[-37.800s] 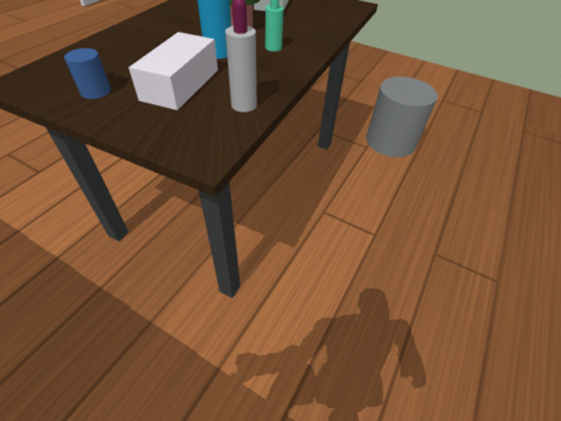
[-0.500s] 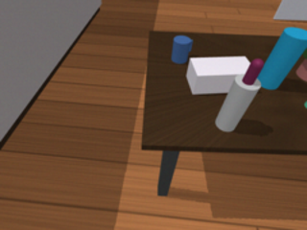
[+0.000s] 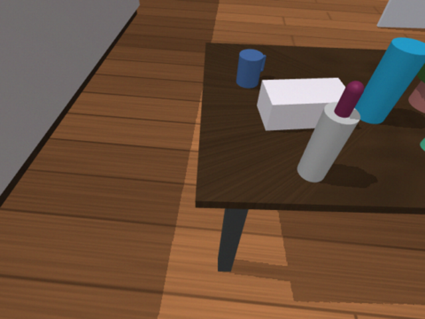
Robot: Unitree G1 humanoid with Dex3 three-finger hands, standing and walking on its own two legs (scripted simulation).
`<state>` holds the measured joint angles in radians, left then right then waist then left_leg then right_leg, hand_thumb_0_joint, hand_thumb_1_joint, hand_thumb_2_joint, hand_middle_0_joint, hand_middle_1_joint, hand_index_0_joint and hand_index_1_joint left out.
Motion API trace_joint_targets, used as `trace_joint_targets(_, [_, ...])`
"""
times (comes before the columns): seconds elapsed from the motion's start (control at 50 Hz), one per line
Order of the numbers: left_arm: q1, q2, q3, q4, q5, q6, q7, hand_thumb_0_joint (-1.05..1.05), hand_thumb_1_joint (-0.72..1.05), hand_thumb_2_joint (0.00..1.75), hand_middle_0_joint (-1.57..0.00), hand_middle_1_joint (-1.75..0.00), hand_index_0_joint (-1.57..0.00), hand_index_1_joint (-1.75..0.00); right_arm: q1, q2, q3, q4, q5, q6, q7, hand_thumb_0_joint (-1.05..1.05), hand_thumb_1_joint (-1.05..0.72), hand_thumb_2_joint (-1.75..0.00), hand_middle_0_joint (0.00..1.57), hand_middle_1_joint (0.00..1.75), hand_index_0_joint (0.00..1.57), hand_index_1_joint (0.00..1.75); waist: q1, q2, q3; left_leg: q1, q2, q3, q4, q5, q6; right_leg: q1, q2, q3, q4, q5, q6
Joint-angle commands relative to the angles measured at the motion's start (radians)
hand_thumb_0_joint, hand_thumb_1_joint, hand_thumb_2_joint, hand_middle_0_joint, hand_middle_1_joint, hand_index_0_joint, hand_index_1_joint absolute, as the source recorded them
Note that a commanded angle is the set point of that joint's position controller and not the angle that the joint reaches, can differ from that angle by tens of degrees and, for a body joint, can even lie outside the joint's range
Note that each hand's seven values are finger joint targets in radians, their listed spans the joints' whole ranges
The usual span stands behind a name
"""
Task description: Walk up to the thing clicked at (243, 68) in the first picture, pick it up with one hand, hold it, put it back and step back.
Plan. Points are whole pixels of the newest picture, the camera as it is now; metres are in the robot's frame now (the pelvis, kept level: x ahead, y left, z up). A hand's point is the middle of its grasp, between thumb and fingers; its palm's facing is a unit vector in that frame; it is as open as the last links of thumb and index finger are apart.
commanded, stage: stand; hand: right
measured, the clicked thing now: (330, 134) +0.46 -0.25 +0.09
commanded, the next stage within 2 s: step back in 0.72 s
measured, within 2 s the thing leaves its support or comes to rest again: neither
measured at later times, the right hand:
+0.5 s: hand out of the picture +0.07 -0.25 -0.16, palm faces -0.02 +0.94 -0.34, open 7.4 cm
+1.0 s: hand out of the picture +0.06 -0.29 -0.17, palm faces +0.01 +0.92 -0.38, open 7.4 cm
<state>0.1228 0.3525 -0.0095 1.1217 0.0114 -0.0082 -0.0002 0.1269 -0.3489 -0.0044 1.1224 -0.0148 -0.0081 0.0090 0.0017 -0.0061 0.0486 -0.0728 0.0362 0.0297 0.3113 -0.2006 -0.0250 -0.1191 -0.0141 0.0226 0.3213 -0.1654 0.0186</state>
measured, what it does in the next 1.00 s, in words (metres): stands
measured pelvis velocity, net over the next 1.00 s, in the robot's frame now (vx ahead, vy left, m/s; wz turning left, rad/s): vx -0.04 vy -0.01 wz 0.00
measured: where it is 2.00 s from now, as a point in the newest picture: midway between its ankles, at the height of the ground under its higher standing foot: outside the picture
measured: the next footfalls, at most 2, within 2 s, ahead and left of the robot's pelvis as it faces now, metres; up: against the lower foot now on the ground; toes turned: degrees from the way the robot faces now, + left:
left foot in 1.22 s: -0.11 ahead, +0.14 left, +0.00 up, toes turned -2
right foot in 1.66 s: -0.15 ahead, -0.07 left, +0.00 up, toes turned +0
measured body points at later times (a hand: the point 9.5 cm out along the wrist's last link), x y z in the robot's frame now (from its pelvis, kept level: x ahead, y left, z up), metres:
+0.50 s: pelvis +0.00 +0.00 +0.00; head +0.01 +0.00 +0.45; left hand +0.08 +0.30 -0.14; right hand +0.07 -0.30 -0.13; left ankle -0.02 +0.13 -0.75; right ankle +0.01 -0.13 -0.75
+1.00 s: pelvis -0.04 -0.01 -0.02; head +0.02 -0.01 +0.42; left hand +0.06 +0.31 -0.14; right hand +0.06 -0.33 -0.15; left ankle -0.02 +0.13 -0.74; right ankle +0.01 -0.13 -0.75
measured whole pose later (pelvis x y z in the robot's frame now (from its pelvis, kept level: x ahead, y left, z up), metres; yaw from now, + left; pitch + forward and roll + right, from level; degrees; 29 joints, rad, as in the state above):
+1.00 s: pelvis -0.04 -0.01 -0.02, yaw +0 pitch -2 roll +0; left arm 0.08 0.39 0.04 0.97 0.01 0.03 0.00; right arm 0.05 -0.41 -0.06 0.99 0.01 0.05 0.01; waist 0.00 0.00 0.19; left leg -0.30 0.03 0.00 0.67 -0.34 0.02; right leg -0.32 0.00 0.02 0.59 -0.24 -0.01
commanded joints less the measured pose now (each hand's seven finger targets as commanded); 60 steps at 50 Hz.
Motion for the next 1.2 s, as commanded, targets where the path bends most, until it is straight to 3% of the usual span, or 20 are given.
trace_joint_targets(0.0, [-0.04, 0.215, 0.045, -0.053, -0.003, -0.017, 0.008, 0.0, 0.9, 0.9, -0.2, -0.3, -0.2, -0.3, -0.028, -0.21, -0.038, -0.051, 0.003, -0.02, -0.018, 0.0, -0.9, -0.9, 0.2, 0.3, 0.2, 0.3, -0.001, 0.021, -0.048, -0.015, 0.101, -0.078, -0.062, 0.102, 0.037, 0.007, -0.113, 0.083, -0.041, 0.136, -0.042])
trace_joint_targets(0.44, [-0.037, 0.219, 0.045, -0.057, -0.002, -0.02, 0.012, 0.0, 0.9, 0.9, -0.2, -0.3, -0.2, -0.3, -0.025, -0.211, -0.043, -0.055, 0.006, -0.019, -0.018, 0.0, -0.9, -0.9, 0.2, 0.3, 0.2, 0.3, -0.007, 0.006, -0.082, 0.017, 0.108, -0.072, -0.043, 0.164, 0.04, 0.019, -0.117, 0.082, -0.024, 0.201, -0.043])
trace_joint_targets(0.68, [-0.038, 0.212, 0.043, -0.058, -0.004, -0.019, 0.012, 0.0, 0.9, 0.9, -0.2, -0.3, -0.2, -0.3, -0.029, -0.21, -0.042, -0.053, 0.005, -0.018, -0.019, 0.0, -0.9, -0.9, 0.2, 0.3, 0.2, 0.3, -0.004, 0.019, -0.057, 0.004, 0.105, -0.072, -0.052, 0.147, 0.034, 0.012, -0.111, 0.078, -0.035, 0.17, -0.041])
trace_joint_targets(0.7, [-0.044, 0.273, 0.083, -0.099, -0.018, -0.005, 0.014, 0.0, 0.9, 0.9, -0.2, -0.3, -0.2, -0.3, -0.065, -0.273, -0.069, -0.068, 0.012, -0.001, -0.017, 0.0, -0.9, -0.9, 0.2, 0.3, 0.2, 0.3, 0.003, 0.007, 0.039, -0.045, 0.102, -0.094, 0.036, 0.296, 0.063, -0.083, -0.084, 0.078, 0.059, 0.324, -0.042])
trace_joint_targets(0.72, [-0.031, 0.262, 0.085, -0.111, -0.023, 0.0, 0.018, 0.0, 0.9, 0.9, -0.2, -0.3, -0.2, -0.3, -0.039, -0.262, -0.069, -0.08, 0.021, 0.004, -0.018, 0.0, -0.9, -0.9, 0.2, 0.3, 0.2, 0.3, 0.0, 0.017, -0.003, -0.036, 0.113, -0.087, 0.06, 0.372, 0.074, -0.064, -0.077, 0.06, 0.096, 0.346, -0.047])
trace_joint_targets(0.78, [-0.029, 0.239, 0.086, -0.144, -0.02, 0.01, 0.02, 0.0, 0.9, 0.9, -0.2, -0.3, -0.2, -0.3, -0.032, -0.269, -0.084, -0.111, 0.025, 0.015, -0.018, 0.0, -0.9, -0.9, 0.2, 0.3, 0.2, 0.3, -0.011, 0.039, -0.084, -0.028, 0.134, -0.081, 0.103, 0.441, 0.116, -0.044, -0.052, 0.028, 0.182, 0.334, -0.059])
trace_joint_targets(0.84, [-0.016, 0.232, 0.087, -0.172, -0.017, 0.024, 0.017, 0.0, 0.9, 0.9, -0.2, -0.3, -0.2, -0.3, -0.057, -0.277, -0.099, -0.143, 0.026, 0.028, -0.018, 0.0, -0.9, -0.9, 0.2, 0.3, 0.2, 0.3, -0.007, 0.082, -0.11, -0.061, 0.134, -0.092, 0.14, 0.31, 0.141, -0.076, -0.042, 0.039, 0.245, 0.257, -0.084])
trace_joint_targets(0.88, [-0.013, 0.241, 0.091, -0.193, -0.01, 0.031, 0.016, 0.0, 0.9, 0.9, -0.2, -0.3, -0.2, -0.3, -0.064, -0.274, -0.103, -0.168, 0.025, 0.037, -0.018, 0.0, -0.9, -0.9, 0.2, 0.3, 0.2, 0.3, -0.006, 0.07, -0.113, -0.114, 0.118, -0.089, 0.191, 0.217, 0.153, -0.08, -0.059, 0.063, 0.256, 0.219, -0.104])
trace_joint_targets(0.92, [0.0, 0.279, 0.105, -0.21, -0.004, 0.029, 0.013, 0.0, 0.9, 0.9, -0.2, -0.3, -0.2, -0.3, -0.07, -0.244, -0.1, -0.194, 0.026, 0.045, -0.016, 0.0, -0.9, -0.9, 0.2, 0.3, 0.2, 0.3, 0.009, -0.018, -0.132, -0.137, 0.029, -0.048, 0.348, 0.091, 0.114, -0.103, -0.15, 0.174, 0.175, 0.273, -0.171])
trace_joint_targets(0.94, [-0.004, 0.316, 0.118, -0.218, -0.001, 0.029, 0.013, 0.0, 0.9, 0.9, -0.2, -0.3, -0.2, -0.3, -0.067, -0.223, -0.097, -0.201, 0.025, 0.05, -0.014, 0.0, -0.9, -0.9, 0.2, 0.3, 0.2, 0.3, 0.02, -0.096, -0.117, -0.165, -0.049, -0.018, 0.465, -0.024, 0.073, -0.126, -0.235, 0.275, 0.083, 0.302, -0.231])
trace_joint_targets(0.96, [-0.031, 0.346, 0.124, -0.24, 0.01, 0.026, 0.017, 0.0, 0.9, 0.9, -0.2, -0.3, -0.2, -0.3, -0.056, -0.216, -0.098, -0.207, 0.021, 0.059, -0.011, 0.0, -0.9, -0.9, 0.2, 0.3, 0.2, 0.3, 0.026, -0.204, -0.096, -0.212, -0.118, -0.02, 0.651, -0.345, 0.058, -0.153, -0.335, 0.392, 0.013, 0.326, -0.301])
trace_joint_targets(0.98, [-0.038, 0.355, 0.127, -0.258, 0.028, 0.021, 0.019, 0.0, 0.9, 0.9, -0.2, -0.3, -0.2, -0.3, -0.025, -0.22, -0.1, -0.21, 0.013, 0.068, -0.011, 0.0, -0.9, -0.9, 0.2, 0.3, 0.2, 0.3, 0.021, -0.197, -0.093, -0.239, -0.103, -0.103, 0.753, -0.433, 0.06, -0.168, -0.359, 0.422, 0.02, 0.314, -0.332])
trace_joint_targets(1.02, [-0.119, 0.33, 0.127, -0.297, 0.03, 0.024, 0.021, 0.0, 0.9, 0.9, -0.2, -0.3, -0.2, -0.3, 0.032, -0.228, -0.102, -0.203, 0.024, 0.067, -0.004, 0.0, -0.9, -0.9, 0.2, 0.3, 0.2, 0.3, -0.014, -0.182, -0.087, -0.218, -0.083, -0.143, 0.813, -0.391, 0.065, -0.236, -0.31, 0.294, 0.056, 0.279, -0.307])
trace_joint_targets(1.06, [-0.145, 0.292, 0.118, -0.313, 0.035, 0.03, 0.025, 0.0, 0.9, 0.9, -0.2, -0.3, -0.2, -0.3, 0.063, -0.227, -0.105, -0.201, 0.03, 0.062, -0.006, 0.0, -0.9, -0.9, 0.2, 0.3, 0.2, 0.3, -0.016, -0.174, -0.107, -0.228, -0.097, -0.121, 0.788, -0.335, 0.05, -0.208, -0.229, 0.215, 0.086, 0.23, -0.262])
trace_joint_targets(1.08, [-0.143, 0.294, 0.119, -0.324, 0.039, 0.032, 0.027, 0.0, 0.9, 0.9, -0.2, -0.3, -0.2, -0.3, 0.077, -0.237, -0.104, -0.211, 0.026, 0.061, -0.008, 0.0, -0.9, -0.9, 0.2, 0.3, 0.2, 0.3, -0.014, -0.182, -0.112, -0.237, -0.081, -0.109, 0.729, -0.32, 0.043, -0.178, -0.225, 0.219, 0.101, 0.213, -0.248])
trace_joint_targets(1.14, [-0.068, 0.281, 0.123, -0.332, 0.031, 0.044, 0.03, 0.0, 0.9, 0.9, -0.2, -0.3, -0.2, -0.3, 0.087, -0.228, -0.094, -0.219, 0.006, 0.046, -0.018, 0.0, -0.9, -0.9, 0.2, 0.3, 0.2, 0.3, 0.017, -0.181, -0.16, -0.286, -0.045, -0.092, 0.419, -0.322, 0.041, 0.026, -0.233, 0.244, 0.167, 0.284, -0.226])
trace_joint_targets(1.18, [-0.086, 0.285, 0.121, -0.342, 0.008, 0.059, 0.024, 0.0, 0.9, 0.9, -0.2, -0.3, -0.2, -0.3, 0.134, -0.218, -0.096, -0.205, -0.008, 0.032, -0.023, 0.0, -0.9, -0.9, 0.2, 0.3, 0.2, 0.3, -0.016, -0.172, -0.15, -0.193, -0.051, -0.045, 0.139, -0.14, 0.043, 0.017, -0.2, 0.205, 0.255, 0.314, -0.182])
